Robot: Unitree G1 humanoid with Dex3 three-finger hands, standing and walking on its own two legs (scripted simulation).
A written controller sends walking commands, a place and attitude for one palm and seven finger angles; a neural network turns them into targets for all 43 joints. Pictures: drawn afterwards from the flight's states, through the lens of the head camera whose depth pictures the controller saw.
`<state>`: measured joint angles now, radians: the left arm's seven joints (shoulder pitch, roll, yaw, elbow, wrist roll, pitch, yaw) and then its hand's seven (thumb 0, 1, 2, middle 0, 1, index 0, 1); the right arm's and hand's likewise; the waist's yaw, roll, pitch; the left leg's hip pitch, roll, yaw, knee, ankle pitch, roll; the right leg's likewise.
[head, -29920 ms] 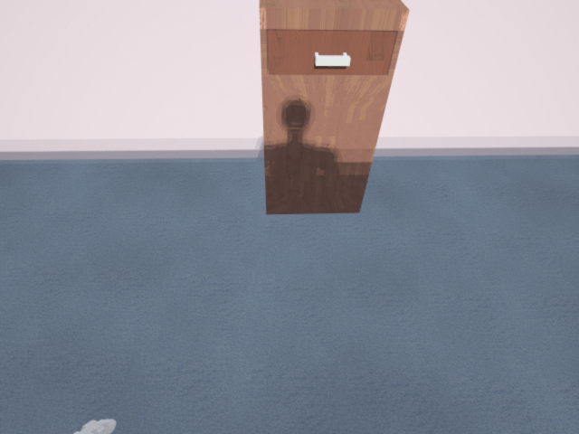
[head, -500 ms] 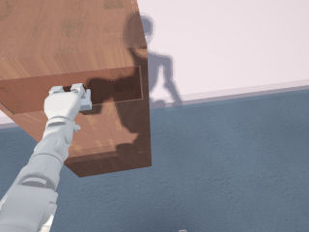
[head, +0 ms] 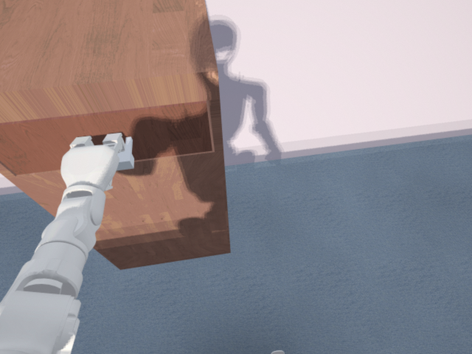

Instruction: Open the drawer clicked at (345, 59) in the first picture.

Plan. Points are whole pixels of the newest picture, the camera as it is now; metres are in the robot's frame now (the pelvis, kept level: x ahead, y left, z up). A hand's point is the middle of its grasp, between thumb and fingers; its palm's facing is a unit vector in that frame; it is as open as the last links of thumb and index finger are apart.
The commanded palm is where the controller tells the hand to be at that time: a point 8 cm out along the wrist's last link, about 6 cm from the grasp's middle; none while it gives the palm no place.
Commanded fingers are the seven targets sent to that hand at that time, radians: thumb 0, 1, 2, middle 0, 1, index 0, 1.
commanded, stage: pull the drawer open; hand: left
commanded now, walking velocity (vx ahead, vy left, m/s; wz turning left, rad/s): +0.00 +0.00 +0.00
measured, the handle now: (103, 154) +0.46 +0.27 +0.03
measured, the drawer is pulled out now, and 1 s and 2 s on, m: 0.00 0.02 0.19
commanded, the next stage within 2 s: none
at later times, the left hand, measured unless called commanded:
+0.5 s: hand (103, 189) +0.40 +0.26 +0.01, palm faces +0.02 -0.04 -1.00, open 5.5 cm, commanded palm +0.37 +0.27 +0.07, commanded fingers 0.00 0.90 0.90 -0.40 -1.35 -0.40 -1.35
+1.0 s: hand (102, 192) +0.39 +0.26 +0.01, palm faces -0.01 -0.05 -1.00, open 5.5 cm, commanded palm +0.34 +0.26 +0.07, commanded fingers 0.00 0.90 0.90 -0.40 -1.35 -0.40 -1.35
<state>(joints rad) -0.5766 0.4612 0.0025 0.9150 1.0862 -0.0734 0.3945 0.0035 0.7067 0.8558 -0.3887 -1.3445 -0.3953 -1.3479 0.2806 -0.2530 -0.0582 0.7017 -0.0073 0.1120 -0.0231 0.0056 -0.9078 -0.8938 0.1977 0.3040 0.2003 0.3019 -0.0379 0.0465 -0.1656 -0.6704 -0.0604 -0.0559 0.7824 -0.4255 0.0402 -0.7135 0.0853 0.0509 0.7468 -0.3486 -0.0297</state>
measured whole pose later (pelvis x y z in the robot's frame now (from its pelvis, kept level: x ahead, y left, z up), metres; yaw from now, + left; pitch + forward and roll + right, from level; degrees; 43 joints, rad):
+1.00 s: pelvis +0.00 +0.01 +0.01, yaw -2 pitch +16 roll -1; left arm -0.38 0.44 0.03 0.72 1.05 -0.04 0.37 0.00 0.72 0.80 -0.36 -1.35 -0.41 -1.35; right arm 0.28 -0.24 -0.06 0.68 0.00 0.12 -0.02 0.01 -0.91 -0.89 0.20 0.30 0.20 0.30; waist -0.04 0.05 -0.16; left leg -0.60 -0.05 -0.01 0.73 -0.41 0.05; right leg -0.65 0.09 0.09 0.70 -0.33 -0.02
